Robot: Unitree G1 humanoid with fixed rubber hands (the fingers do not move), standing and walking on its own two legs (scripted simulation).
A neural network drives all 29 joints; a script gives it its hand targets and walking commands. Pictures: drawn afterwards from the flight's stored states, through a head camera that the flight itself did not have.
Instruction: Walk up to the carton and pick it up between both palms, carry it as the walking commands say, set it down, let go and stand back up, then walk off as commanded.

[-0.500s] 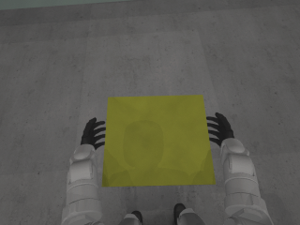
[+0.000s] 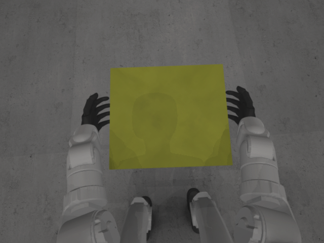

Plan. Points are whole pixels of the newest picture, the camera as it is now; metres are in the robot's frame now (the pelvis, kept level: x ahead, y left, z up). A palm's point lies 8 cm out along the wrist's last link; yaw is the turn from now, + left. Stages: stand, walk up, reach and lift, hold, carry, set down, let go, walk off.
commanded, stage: set down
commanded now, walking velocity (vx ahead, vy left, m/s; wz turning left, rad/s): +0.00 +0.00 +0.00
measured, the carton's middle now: (167, 120) +0.44 +0.00 -0.15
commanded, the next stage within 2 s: none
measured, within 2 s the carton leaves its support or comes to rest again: neither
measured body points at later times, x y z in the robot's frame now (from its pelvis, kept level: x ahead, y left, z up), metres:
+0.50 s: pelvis -0.01 +0.00 -0.08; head +0.24 -0.01 +0.29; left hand +0.45 +0.19 -0.16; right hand +0.45 -0.19 -0.17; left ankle +0.06 +0.14 -0.64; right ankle +0.09 -0.13 -0.64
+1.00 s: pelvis -0.03 +0.01 -0.15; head +0.26 +0.01 +0.19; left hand +0.47 +0.19 -0.25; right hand +0.47 -0.19 -0.25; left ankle +0.06 +0.14 -0.64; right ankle +0.09 -0.13 -0.64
